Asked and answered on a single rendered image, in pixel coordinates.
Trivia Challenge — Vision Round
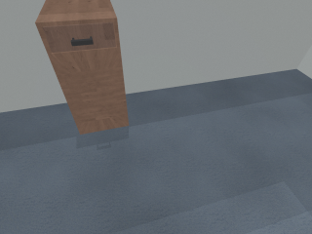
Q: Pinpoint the handle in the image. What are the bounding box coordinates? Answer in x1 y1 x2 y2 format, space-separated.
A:
70 36 94 47

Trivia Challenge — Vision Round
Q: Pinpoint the drawer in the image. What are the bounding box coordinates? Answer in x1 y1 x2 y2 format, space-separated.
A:
42 21 116 53

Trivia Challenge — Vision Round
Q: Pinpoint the cabinet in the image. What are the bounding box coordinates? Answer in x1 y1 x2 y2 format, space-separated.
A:
35 0 129 135

